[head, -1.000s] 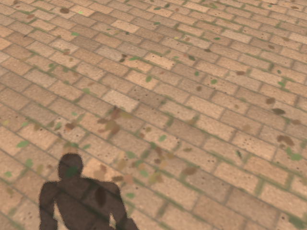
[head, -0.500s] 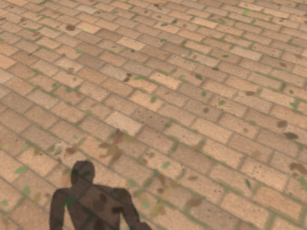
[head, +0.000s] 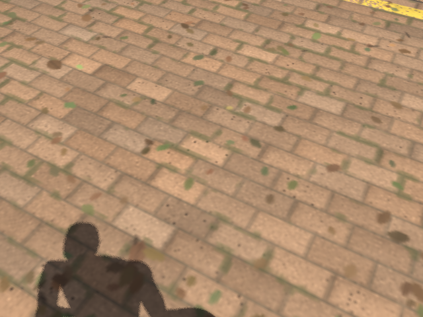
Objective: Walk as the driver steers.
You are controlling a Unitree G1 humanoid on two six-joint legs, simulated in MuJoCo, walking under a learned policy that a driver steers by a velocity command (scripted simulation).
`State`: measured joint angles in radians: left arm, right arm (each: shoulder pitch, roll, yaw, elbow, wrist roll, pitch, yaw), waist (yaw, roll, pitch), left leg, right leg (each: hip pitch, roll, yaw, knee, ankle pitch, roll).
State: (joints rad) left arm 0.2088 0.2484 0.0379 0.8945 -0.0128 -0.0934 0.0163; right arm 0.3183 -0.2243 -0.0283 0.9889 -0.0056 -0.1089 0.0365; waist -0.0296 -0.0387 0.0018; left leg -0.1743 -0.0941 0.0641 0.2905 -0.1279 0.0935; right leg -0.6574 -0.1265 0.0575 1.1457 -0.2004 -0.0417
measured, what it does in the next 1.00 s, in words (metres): walks ahead: right foot, then left foot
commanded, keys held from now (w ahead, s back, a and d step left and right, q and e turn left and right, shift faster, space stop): w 1.00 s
